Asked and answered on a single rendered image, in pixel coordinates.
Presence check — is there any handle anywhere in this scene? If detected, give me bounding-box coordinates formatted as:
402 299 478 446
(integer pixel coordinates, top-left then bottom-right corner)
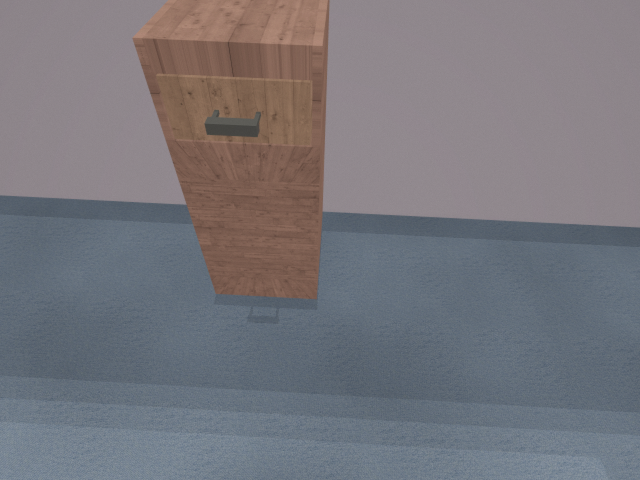
204 110 261 137

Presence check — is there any drawer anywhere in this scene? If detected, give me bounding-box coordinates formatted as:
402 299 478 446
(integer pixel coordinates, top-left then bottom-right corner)
156 74 312 145

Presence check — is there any cabinet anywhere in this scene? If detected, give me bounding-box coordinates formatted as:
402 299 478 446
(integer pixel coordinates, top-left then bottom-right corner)
132 0 330 299

